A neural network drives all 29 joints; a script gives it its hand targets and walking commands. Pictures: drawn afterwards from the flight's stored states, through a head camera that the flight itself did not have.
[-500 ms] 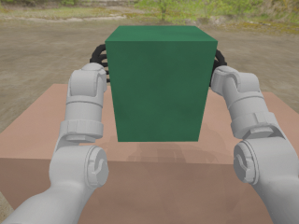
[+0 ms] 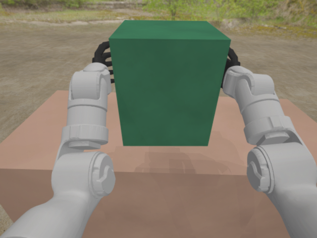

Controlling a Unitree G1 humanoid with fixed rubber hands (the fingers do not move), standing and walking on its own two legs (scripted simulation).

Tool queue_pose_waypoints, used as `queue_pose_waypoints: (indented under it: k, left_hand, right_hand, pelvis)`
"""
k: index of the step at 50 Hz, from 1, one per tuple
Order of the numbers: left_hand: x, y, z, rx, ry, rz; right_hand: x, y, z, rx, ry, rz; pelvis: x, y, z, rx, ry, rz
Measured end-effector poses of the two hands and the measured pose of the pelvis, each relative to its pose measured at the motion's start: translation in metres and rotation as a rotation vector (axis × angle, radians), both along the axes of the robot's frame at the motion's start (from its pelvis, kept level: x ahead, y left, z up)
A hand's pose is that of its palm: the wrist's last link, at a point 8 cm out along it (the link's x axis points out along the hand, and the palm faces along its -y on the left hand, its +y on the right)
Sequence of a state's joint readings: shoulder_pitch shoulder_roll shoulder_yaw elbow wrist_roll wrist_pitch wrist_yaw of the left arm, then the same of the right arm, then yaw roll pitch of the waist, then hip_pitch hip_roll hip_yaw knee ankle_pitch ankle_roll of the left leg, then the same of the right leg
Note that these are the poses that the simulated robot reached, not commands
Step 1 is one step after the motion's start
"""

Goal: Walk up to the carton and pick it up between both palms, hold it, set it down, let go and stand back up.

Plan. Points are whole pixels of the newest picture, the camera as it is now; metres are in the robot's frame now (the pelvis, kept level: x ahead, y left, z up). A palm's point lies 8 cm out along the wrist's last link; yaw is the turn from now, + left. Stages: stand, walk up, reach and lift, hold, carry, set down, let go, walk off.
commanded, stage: set down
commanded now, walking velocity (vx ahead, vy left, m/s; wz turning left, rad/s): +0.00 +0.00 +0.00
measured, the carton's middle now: (165, 82) +0.40 +0.02 +0.29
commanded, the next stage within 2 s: none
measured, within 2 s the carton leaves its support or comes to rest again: neither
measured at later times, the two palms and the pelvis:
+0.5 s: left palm (106, 87) +0.42 +0.17 +0.26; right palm (216, 93) +0.43 -0.13 +0.26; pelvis +0.02 +0.00 +0.00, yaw +0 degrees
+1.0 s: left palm (108, 92) +0.44 +0.17 +0.24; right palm (214, 98) +0.44 -0.13 +0.24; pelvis +0.02 +0.00 +0.00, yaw +0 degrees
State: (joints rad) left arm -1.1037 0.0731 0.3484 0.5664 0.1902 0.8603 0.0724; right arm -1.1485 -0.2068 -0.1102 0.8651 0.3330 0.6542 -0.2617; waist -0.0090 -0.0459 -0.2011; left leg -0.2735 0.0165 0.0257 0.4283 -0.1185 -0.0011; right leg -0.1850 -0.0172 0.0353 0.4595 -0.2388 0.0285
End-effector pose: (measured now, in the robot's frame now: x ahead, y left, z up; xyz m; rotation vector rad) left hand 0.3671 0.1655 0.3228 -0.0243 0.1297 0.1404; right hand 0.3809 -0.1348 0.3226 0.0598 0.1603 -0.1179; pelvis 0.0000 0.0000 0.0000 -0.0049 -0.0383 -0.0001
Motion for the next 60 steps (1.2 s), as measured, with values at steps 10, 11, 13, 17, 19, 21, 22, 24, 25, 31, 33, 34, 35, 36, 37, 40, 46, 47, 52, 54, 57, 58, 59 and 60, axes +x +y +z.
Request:
queue_pose_waypoints:
  k: [10,11,13,17,19,21,22,24,25,31,33,34,35,36,37,40,46,47,52,54,57,58,59,60]
  left_hand:
    - [0.024,0.012,-0.005,-0.045,-0.060,-0.006]
    - [0.027,0.013,-0.008,-0.044,-0.059,-0.005]
    - [0.032,0.013,-0.017,-0.038,-0.055,-0.007]
    - [0.043,0.012,-0.036,0.002,-0.031,-0.011]
    - [0.046,0.010,-0.044,0.036,-0.019,-0.013]
    - [0.049,0.009,-0.051,0.071,-0.010,-0.013]
    - [0.050,0.008,-0.054,0.084,-0.007,-0.014]
    - [0.052,0.006,-0.057,0.104,-0.005,-0.015]
    - [0.053,0.006,-0.058,0.109,-0.004,-0.015]
    - [0.056,0.005,-0.061,0.113,-0.001,-0.017]
    - [0.057,0.005,-0.061,0.112,-0.003,-0.017]
    - [0.057,0.005,-0.061,0.112,-0.005,-0.017]
    - [0.057,0.005,-0.061,0.110,-0.006,-0.017]
    - [0.057,0.006,-0.062,0.109,-0.008,-0.016]
    - [0.057,0.006,-0.062,0.107,-0.009,-0.017]
    - [0.059,0.006,-0.065,0.100,-0.011,-0.020]
    - [0.064,0.006,-0.074,0.090,-0.005,-0.030]
    - [0.065,0.005,-0.076,0.089,-0.003,-0.032]
    - [0.070,0.004,-0.081,0.087,0.004,-0.037]
    - [0.072,0.003,-0.083,0.086,0.007,-0.039]
    - [0.075,0.002,-0.086,0.085,0.009,-0.041]
    - [0.076,0.001,-0.086,0.085,0.009,-0.042]
    - [0.077,0.001,-0.087,0.085,0.011,-0.043]
    - [0.078,0.001,-0.088,0.084,0.013,-0.044]
  right_hand:
    - [0.020,0.012,-0.008,0.047,-0.058,-0.020]
    - [0.022,0.012,-0.012,0.046,-0.058,-0.020]
    - [0.028,0.013,-0.020,0.047,-0.054,-0.022]
    - [0.038,0.012,-0.041,0.053,-0.030,-0.028]
    - [0.042,0.010,-0.050,0.057,-0.019,-0.027]
    - [0.045,0.009,-0.058,0.061,-0.012,-0.026]
    - [0.046,0.008,-0.061,0.063,-0.010,-0.026]
    - [0.048,0.007,-0.065,0.066,-0.008,-0.026]
    - [0.048,0.006,-0.067,0.067,-0.008,-0.026]
    - [0.051,0.005,-0.072,0.070,-0.005,-0.027]
    - [0.052,0.005,-0.072,0.071,-0.008,-0.027]
    - [0.052,0.005,-0.072,0.071,-0.009,-0.027]
    - [0.052,0.006,-0.073,0.072,-0.011,-0.027]
    - [0.052,0.006,-0.073,0.072,-0.012,-0.026]
    - [0.052,0.006,-0.073,0.073,-0.014,-0.026]
    - [0.053,0.006,-0.075,0.074,-0.016,-0.028]
    - [0.055,0.005,-0.082,0.053,-0.010,-0.037]
    - [0.055,0.005,-0.083,0.050,-0.008,-0.038]
    - [0.059,0.004,-0.090,0.043,-0.001,-0.043]
    - [0.060,0.003,-0.092,0.037,0.002,-0.044]
    - [0.062,0.002,-0.095,0.038,0.003,-0.046]
    - [0.063,0.001,-0.096,0.038,0.004,-0.047]
    - [0.064,0.001,-0.097,0.037,0.005,-0.047]
    - [0.065,0.001,-0.098,0.035,0.007,-0.048]
  pelvis:
    - [0.004,-0.001,0.000,0.001,0.006,0.000]
    - [0.005,-0.001,0.000,0.002,0.007,0.000]
    - [0.006,-0.001,0.000,0.002,0.008,0.000]
    - [0.009,-0.001,0.001,0.002,0.012,0.000]
    - [0.011,-0.001,0.001,0.001,0.015,0.000]
    - [0.014,-0.001,0.001,0.001,0.019,0.000]
    - [0.015,-0.001,0.001,0.001,0.020,0.000]
    - [0.017,-0.001,0.001,0.002,0.023,-0.001]
    - [0.017,-0.001,0.001,0.002,0.024,-0.001]
    - [0.020,-0.002,0.002,0.002,0.027,-0.001]
    - [0.020,-0.002,0.002,0.002,0.028,-0.001]
    - [0.020,-0.002,0.002,0.002,0.028,-0.001]
    - [0.020,-0.002,0.002,0.002,0.027,-0.001]
    - [0.020,-0.002,0.002,0.002,0.027,-0.001]
    - [0.019,-0.002,0.001,0.002,0.027,-0.001]
    - [0.018,-0.001,0.001,0.002,0.026,-0.001]
    - [0.018,-0.001,0.001,0.001,0.025,-0.001]
    - [0.018,-0.001,0.001,0.001,0.025,-0.001]
    - [0.020,-0.002,0.002,0.002,0.028,-0.001]
    - [0.021,-0.002,0.002,0.002,0.029,-0.001]
    - [0.023,-0.003,0.002,0.003,0.032,-0.001]
    - [0.024,-0.003,0.002,0.003,0.033,-0.001]
    - [0.024,-0.003,0.002,0.004,0.034,-0.001]
    - [0.025,-0.003,0.002,0.004,0.035,-0.001]
